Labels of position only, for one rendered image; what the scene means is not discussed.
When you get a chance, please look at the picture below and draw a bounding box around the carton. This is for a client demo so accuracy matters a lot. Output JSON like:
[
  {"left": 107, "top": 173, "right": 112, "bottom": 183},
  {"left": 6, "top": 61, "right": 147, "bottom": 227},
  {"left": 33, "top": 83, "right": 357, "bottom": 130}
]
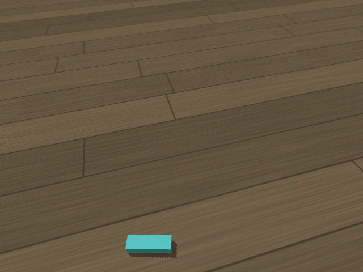
[{"left": 125, "top": 235, "right": 172, "bottom": 253}]

